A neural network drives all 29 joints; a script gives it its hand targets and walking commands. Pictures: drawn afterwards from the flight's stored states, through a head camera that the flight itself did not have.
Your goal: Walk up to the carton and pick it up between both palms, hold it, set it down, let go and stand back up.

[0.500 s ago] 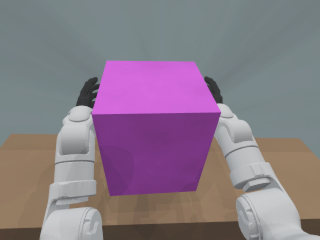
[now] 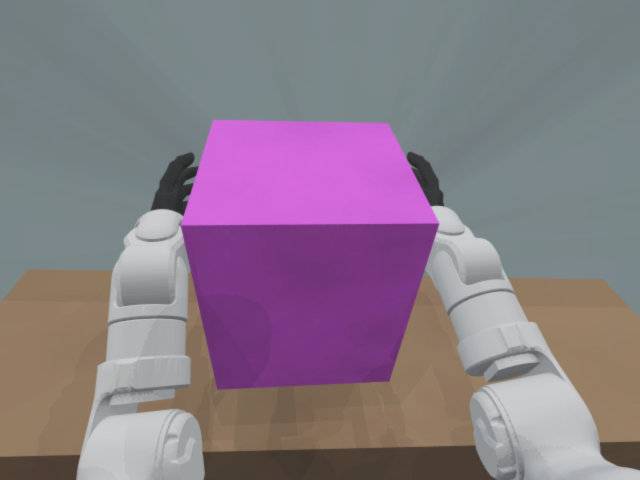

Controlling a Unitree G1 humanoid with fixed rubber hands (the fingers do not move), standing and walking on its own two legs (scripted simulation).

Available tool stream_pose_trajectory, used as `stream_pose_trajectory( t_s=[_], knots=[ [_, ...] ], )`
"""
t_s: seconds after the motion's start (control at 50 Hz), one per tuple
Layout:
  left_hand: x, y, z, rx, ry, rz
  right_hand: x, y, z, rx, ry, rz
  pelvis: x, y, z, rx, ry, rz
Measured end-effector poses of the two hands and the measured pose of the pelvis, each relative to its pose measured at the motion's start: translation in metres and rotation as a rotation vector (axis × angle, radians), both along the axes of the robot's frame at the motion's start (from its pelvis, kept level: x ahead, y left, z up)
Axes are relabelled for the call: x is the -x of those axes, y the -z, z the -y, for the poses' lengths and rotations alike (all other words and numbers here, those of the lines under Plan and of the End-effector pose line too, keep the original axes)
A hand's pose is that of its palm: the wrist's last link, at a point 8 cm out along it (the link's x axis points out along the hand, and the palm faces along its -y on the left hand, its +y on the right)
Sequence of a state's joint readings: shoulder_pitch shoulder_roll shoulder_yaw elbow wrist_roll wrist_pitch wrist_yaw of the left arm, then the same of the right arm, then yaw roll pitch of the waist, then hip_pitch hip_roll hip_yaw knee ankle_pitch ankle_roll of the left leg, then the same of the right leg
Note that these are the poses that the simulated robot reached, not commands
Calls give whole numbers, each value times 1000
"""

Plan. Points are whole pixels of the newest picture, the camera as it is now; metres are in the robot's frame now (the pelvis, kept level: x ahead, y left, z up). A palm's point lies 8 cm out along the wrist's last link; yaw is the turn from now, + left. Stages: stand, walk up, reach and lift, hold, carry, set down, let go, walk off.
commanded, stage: hold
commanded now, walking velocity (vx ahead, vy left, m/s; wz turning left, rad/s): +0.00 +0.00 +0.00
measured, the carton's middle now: (303, 254) +0.35 +0.01 +0.18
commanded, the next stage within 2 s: none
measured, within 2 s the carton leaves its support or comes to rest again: neither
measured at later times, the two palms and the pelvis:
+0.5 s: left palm (172, 222) +0.36 +0.16 +0.21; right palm (425, 218) +0.37 -0.14 +0.22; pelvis +0.00 +0.00 +0.00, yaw +0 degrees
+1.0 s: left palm (169, 216) +0.37 +0.16 +0.22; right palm (422, 210) +0.37 -0.14 +0.23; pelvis +0.00 +0.00 +0.00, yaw +0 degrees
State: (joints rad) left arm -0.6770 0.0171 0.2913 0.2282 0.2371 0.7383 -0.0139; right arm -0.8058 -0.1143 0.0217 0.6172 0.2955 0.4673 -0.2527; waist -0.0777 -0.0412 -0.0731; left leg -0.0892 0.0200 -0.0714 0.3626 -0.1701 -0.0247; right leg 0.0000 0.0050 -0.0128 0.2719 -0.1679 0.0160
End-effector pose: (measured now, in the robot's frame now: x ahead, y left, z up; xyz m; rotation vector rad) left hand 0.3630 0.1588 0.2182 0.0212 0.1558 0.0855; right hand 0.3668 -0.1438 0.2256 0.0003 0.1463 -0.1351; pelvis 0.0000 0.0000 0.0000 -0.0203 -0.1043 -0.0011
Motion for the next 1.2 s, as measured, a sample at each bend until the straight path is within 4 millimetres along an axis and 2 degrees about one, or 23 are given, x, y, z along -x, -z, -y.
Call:
stream_pose_trajectory(
  t_s=[0.32, 0.56, 0.8, 1.04, 1.2],
  knots=[
    [-2, 3, -6, -6, 0, 3, -3, 0, -6, 5, -5, 2, 0, 0, -3, 2, 1, -6],
    [-1, 8, 3, -8, 7, -22, 1, 8, 3, -6, 7, -22, 1, 0, -2, 0, 6, 2],
    [-1, -2, 2, -2, -6, 3, -2, -2, 2, -9, -2, 1, 0, 0, 1, -2, 3, -4],
    [-5, 2, -3, 0, 0, -2, -7, -2, -3, 6, -4, -3, -5, 0, 1, -2, -3, -2],
    [-3, 8, -1, 3, 11, -14, 0, 7, -1, -1, 8, -16, -6, 0, -3, 1, 2, 11]
  ],
)
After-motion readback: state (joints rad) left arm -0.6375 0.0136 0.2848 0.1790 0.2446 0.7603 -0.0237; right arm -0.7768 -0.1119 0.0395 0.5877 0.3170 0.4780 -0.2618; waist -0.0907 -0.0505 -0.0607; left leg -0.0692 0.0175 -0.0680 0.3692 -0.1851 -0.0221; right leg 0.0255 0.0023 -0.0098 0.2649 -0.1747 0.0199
